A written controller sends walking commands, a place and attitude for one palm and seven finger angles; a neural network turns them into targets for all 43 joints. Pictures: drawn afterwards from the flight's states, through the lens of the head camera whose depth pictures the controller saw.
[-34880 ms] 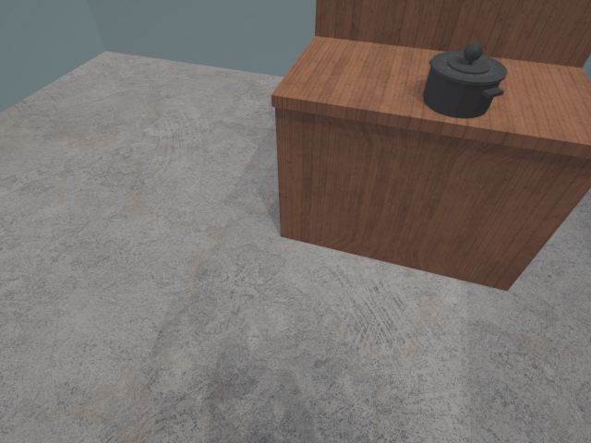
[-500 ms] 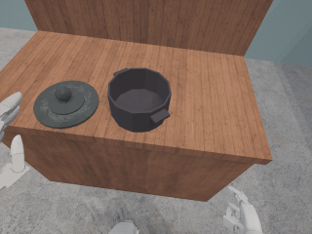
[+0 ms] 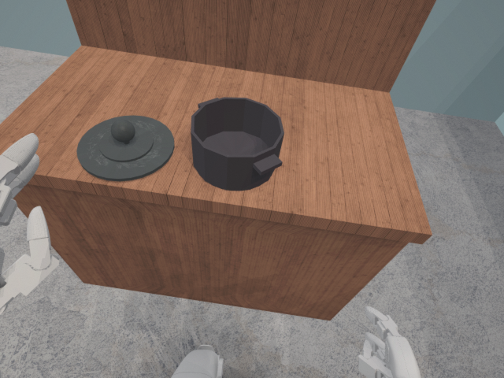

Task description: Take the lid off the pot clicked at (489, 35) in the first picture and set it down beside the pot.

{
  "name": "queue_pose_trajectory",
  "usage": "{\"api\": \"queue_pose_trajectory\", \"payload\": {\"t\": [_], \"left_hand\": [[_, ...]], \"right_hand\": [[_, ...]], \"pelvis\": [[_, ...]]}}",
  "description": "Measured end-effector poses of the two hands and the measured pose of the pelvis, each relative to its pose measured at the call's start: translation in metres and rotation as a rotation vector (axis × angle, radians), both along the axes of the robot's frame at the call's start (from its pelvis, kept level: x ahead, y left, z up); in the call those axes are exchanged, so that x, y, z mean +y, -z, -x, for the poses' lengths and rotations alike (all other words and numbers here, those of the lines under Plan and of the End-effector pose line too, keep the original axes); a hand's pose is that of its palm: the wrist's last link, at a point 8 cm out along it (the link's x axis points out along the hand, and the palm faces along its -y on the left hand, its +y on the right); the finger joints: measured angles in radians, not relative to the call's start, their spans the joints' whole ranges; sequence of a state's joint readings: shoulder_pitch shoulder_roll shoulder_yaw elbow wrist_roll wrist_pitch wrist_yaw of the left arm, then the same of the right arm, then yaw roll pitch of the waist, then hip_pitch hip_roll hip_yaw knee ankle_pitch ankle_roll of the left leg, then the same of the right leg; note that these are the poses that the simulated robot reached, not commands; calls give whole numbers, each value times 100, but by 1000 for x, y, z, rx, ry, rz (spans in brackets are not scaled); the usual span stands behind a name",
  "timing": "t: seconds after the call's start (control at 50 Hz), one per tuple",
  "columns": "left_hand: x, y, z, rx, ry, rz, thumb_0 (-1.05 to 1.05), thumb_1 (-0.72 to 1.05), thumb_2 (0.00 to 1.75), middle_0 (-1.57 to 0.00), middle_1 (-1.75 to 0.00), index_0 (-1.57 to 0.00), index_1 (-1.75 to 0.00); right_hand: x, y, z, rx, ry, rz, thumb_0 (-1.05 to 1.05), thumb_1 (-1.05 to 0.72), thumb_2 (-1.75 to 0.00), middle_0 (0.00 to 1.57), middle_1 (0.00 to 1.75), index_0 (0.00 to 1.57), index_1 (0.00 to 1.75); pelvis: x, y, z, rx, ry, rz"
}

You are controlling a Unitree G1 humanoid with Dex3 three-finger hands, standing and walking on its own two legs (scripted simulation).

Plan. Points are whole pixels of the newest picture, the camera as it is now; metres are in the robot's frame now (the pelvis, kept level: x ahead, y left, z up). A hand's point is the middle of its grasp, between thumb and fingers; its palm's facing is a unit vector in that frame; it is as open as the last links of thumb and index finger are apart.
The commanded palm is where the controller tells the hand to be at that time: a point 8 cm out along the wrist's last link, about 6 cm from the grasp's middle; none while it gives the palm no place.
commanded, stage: step back with the hand held close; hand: left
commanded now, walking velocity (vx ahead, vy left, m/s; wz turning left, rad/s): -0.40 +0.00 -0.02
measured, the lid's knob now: (123, 130) +0.57 +0.31 +0.02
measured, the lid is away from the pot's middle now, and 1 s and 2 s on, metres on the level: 0.24 0.24 0.24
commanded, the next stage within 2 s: stop stepping back and stand still in 0.26 s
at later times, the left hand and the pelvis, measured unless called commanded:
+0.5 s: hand out of the picture +0.07 +0.24 +0.18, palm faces +0.20 -0.85 -0.49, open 7.4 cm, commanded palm +0.00 +0.30 +0.20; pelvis -0.13 +0.02 -0.01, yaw -1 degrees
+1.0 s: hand out of the picture -0.02 +0.29 +0.19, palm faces +0.26 -0.83 -0.49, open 7.4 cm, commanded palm -0.07 +0.34 +0.20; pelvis -0.23 +0.07 +0.00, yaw -4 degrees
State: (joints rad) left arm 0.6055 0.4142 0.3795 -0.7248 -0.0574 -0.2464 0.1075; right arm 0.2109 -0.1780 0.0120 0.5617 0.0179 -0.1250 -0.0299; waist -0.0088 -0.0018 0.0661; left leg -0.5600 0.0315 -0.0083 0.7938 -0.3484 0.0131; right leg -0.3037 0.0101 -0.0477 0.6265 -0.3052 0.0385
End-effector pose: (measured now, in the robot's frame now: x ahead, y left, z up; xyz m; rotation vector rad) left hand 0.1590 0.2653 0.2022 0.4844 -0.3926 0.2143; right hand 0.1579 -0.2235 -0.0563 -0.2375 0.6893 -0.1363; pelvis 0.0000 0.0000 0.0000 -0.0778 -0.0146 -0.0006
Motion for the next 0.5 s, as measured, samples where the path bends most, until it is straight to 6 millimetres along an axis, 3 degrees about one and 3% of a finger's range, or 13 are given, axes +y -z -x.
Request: {"api": "queue_pose_trajectory", "payload": {"t": [0.1, 0.18, 0.26, 0.36, 0.38, 0.44, 0.5], "left_hand": [[15, 0, 9, -57, 17, 18, 1, 88, 90, -21, -30, -21, -30], [35, 9, 9, -24, -24, 41, 1, 88, 90, -21, -30, -21, -30], [35, 10, 20, 43, -13, 58, 1, 89, 90, -21, -30, -21, -30], [12, -3, 57, 47, 88, 16, 2, 89, 90, -21, -30, -21, -30], [10, 2, 62, 54, 99, -18, 1, 89, 90, -21, -30, -21, -30], [9, 10, 80, 74, 94, -32, 1, 89, 90, -21, -30, -21, -30], [16, 5, 116, 66, 71, -73, 1, 88, 90, -22, -30, -21, -30]], "right_hand": [[2, 0, 21, 33, 59, 34, 1, -90, -90, 20, 30, 20, 30], [12, -4, 36, 25, 74, 28, 1, -90, -90, 20, 30, 20, 30], [22, -12, 60, 7, 67, -9, 1, -90, -90, 20, 30, 20, 30], [23, -12, 95, -20, 63, -30, 1, -90, -90, 20, 30, 20, 30], [21, -6, 103, -19, 54, -25, 1, -90, -90, 20, 30, 20, 30], [12, 8, 125, -8, 71, -31, 1, -90, -90, 20, 30, 20, 30], [6, 7, 155, 7, 111, -29, 1, -90, -90, 20, 30, 20, 30]], "pelvis": [[14, 3, 6, 28, -16, -15], [20, -2, 29, 20, 28, -23], [23, -10, 53, 24, 59, -3], [24, -9, 85, 32, 86, -1], [25, -6, 92, 37, 74, 5], [22, 5, 117, 11, 61, 5], [19, 6, 134, -25, 25, 12]]}}
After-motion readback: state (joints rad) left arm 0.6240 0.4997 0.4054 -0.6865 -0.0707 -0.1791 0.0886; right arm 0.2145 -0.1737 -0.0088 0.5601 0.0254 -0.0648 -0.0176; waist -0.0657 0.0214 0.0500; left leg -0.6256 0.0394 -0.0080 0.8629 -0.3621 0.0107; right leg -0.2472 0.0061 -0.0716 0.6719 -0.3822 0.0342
